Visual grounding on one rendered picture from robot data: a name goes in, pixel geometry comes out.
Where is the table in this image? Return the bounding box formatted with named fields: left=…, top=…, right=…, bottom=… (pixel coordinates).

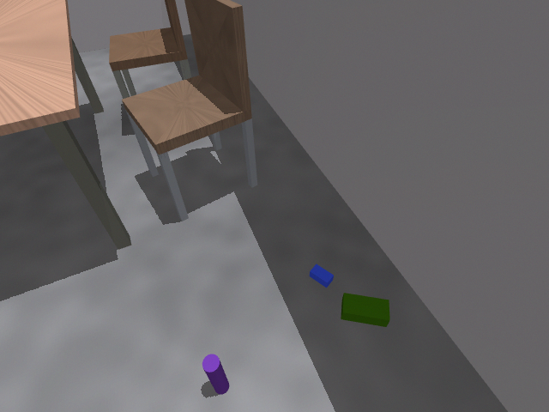
left=0, top=0, right=131, bottom=249

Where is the chair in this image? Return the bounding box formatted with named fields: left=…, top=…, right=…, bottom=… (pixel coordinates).
left=109, top=0, right=191, bottom=99
left=122, top=0, right=257, bottom=221

